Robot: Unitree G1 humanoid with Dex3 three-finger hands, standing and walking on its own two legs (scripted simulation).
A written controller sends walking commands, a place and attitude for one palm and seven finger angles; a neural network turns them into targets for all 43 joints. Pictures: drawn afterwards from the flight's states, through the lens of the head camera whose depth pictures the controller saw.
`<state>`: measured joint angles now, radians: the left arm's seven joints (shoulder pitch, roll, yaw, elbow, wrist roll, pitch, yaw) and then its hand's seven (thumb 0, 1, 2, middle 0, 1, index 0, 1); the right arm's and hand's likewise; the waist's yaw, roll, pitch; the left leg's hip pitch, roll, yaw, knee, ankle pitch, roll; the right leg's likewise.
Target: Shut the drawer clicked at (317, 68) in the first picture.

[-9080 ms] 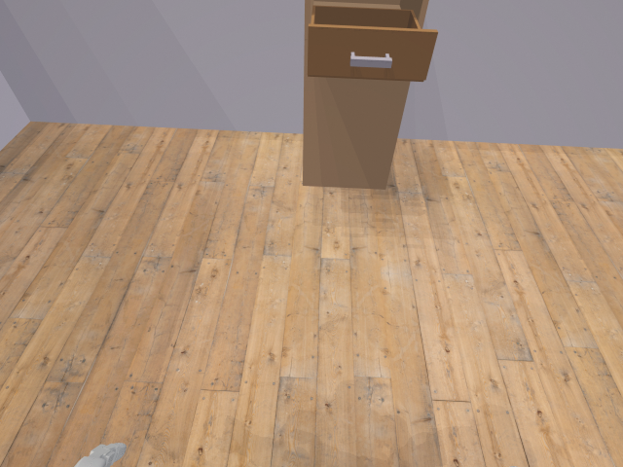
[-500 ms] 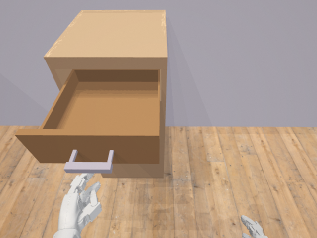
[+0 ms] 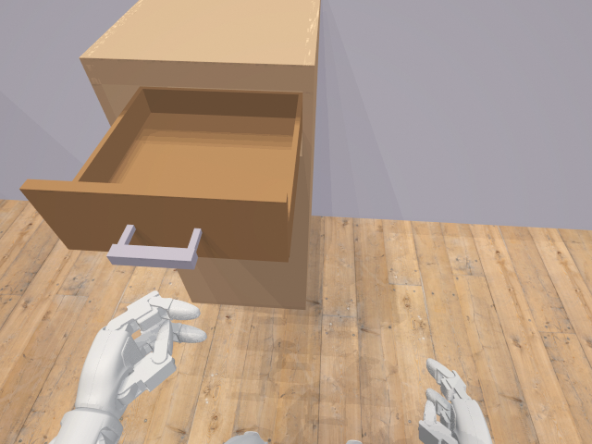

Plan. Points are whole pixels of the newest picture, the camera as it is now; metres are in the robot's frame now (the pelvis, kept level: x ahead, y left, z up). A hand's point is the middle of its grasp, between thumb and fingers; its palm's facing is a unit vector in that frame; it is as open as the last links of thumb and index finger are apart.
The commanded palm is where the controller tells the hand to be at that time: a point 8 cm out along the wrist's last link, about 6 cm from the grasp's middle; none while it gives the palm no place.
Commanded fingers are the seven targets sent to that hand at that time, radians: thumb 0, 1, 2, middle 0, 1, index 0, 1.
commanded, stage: raise the hand and make a fist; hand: left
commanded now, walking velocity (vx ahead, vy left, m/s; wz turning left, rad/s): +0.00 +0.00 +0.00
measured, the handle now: (158, 245) +0.37 +0.22 +0.06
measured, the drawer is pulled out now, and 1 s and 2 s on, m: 0.28 0.28 0.28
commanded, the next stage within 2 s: bring the fist close to the handle in 1.16 s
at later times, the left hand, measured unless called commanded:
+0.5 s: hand (126, 365) +0.18 +0.18 +0.12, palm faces +0.03 -1.00 -0.06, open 3.1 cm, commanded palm +0.14 +0.23 +0.13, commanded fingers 0.00 0.90 0.90 -1.40 -1.60 -1.40 -1.60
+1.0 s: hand (116, 361) +0.18 +0.18 +0.14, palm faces +0.01 -1.00 -0.07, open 3.3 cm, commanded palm +0.13 +0.23 +0.16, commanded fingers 0.00 0.90 0.90 -1.40 -1.60 -1.40 -1.60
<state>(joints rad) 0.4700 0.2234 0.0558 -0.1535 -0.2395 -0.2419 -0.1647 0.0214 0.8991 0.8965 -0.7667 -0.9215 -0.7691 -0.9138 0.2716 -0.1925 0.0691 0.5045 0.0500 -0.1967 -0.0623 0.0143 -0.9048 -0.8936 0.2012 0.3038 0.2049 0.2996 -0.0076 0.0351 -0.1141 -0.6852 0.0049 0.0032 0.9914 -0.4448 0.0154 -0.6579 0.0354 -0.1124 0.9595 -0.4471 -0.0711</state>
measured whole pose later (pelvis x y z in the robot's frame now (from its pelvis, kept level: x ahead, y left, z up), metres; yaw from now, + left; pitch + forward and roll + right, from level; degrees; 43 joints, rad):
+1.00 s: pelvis +0.03 +0.03 +0.03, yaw +0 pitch +2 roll -1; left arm 0.73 0.21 0.06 -0.52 -0.22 -0.10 -0.16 0.02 0.90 0.90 -1.39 -1.60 -1.40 -1.60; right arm 0.25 -0.23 0.04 0.54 0.07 -0.28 -0.04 0.02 -0.91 -0.89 0.20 0.30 0.20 0.30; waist 0.03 0.05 -0.09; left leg -0.41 -0.02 0.02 0.79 -0.41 0.05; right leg -0.38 0.02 -0.09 0.74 -0.40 -0.03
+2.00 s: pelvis +0.04 +0.01 +0.02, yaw +1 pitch +9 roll -1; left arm 0.53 0.19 0.11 -0.16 -0.24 -0.33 -0.20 0.02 0.90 0.90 -1.39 -1.60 -1.40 -1.60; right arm 0.23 -0.24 0.01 0.58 0.04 -0.24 -0.04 0.01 -0.91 -0.89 0.20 0.30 0.20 0.30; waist -0.01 0.04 -0.09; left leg -0.59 -0.01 0.00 0.88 -0.44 0.03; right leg -0.56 0.03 -0.10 0.85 -0.45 -0.06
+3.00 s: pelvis +0.03 +0.02 -0.01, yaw +0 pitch +13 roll -2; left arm 0.31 0.22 0.06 -0.04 -0.20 -0.32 -0.10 0.02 0.90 0.90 -1.40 -1.60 -1.40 -1.60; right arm 0.24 -0.24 0.04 0.50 0.03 -0.12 -0.04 0.01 -0.91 -0.89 0.20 0.30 0.20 0.30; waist -0.03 0.03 -0.12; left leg -0.77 -0.01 0.01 1.05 -0.50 0.04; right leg -0.73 0.02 -0.10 1.00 -0.49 -0.05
